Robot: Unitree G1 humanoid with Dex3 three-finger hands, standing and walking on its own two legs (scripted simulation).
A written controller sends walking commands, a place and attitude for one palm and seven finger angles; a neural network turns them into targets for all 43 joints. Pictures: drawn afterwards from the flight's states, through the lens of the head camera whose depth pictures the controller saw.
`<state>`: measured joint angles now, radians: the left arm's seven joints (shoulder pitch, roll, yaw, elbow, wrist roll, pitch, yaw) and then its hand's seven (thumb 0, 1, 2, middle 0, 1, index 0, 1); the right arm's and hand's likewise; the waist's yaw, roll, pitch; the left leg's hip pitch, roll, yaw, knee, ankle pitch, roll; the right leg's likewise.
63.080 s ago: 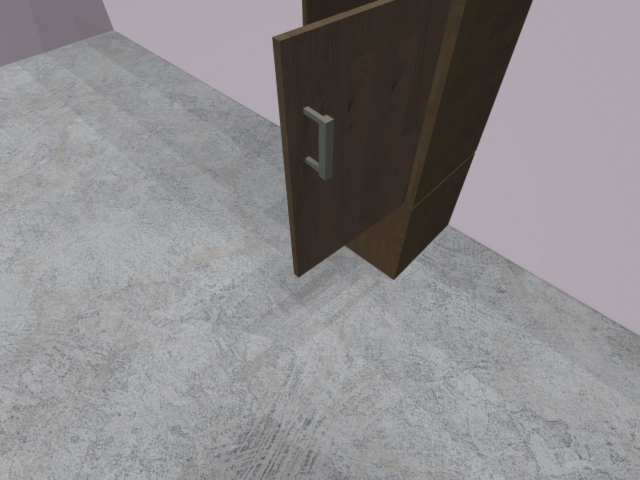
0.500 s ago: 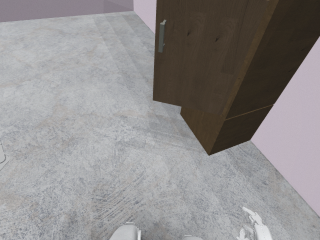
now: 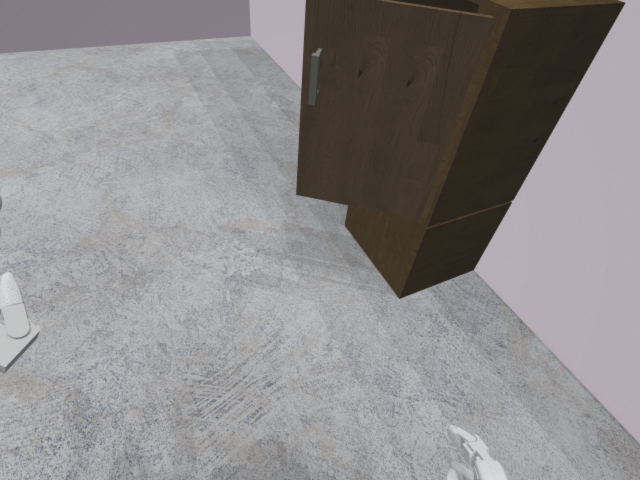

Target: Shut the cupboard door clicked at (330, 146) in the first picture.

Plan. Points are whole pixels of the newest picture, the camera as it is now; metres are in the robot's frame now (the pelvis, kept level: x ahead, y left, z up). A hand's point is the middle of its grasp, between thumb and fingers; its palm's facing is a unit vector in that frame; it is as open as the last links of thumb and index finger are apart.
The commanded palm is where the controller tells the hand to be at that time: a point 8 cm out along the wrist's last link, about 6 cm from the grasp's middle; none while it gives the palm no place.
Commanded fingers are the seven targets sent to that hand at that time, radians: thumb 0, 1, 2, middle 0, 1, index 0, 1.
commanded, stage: stop stepping back and stand still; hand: left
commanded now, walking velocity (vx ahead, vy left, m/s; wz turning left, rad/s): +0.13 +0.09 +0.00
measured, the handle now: (315, 76) +1.01 +0.07 +0.07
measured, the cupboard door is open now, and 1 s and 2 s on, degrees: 52 52 52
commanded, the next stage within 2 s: let the arm hang, fingers relaxed in 1.36 s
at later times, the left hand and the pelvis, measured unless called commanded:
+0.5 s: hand (20, 372) +0.16 +0.25 +0.18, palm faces +0.41 -0.78 -0.47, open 7.4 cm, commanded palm +0.12 +0.29 +0.18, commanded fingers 0.00 0.90 0.90 -0.20 -0.30 -0.20 -0.30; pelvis -0.03 +0.00 +0.01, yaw -2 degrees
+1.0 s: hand out of the picture +0.17 +0.30 +0.17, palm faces +0.42 -0.79 -0.45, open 7.4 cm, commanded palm +0.12 +0.33 +0.18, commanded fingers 0.00 0.90 0.90 -0.20 -0.30 -0.20 -0.30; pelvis -0.03 +0.04 +0.01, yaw -1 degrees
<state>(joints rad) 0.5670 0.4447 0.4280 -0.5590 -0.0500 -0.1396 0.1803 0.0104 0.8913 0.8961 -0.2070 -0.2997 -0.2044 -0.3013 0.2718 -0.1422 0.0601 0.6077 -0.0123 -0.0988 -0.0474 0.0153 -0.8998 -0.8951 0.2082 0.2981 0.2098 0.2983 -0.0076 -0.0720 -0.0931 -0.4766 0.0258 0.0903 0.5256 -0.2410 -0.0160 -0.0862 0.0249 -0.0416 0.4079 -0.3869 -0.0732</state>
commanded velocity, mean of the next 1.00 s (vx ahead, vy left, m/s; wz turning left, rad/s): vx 0.03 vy -0.01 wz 0.00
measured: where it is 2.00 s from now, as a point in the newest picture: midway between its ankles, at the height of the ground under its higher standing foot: outside the picture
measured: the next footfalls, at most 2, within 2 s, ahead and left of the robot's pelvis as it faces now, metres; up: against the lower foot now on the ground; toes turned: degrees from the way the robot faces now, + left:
left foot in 0.60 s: +0.03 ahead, +0.14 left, +0.00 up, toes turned +2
